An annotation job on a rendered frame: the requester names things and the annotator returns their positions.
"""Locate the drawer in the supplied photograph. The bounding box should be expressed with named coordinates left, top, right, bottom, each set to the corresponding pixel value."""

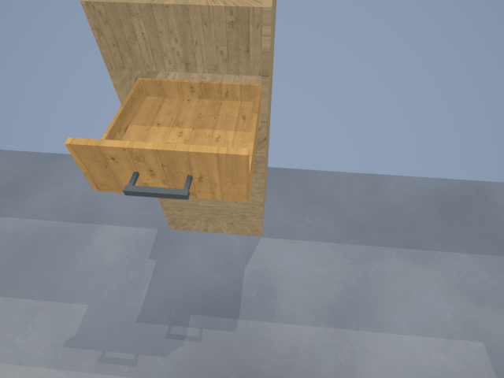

left=65, top=78, right=261, bottom=202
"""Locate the handle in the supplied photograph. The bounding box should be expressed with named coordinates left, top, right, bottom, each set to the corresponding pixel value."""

left=123, top=172, right=193, bottom=200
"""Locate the cabinet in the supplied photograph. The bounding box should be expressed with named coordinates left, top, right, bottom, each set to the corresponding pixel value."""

left=80, top=0, right=276, bottom=237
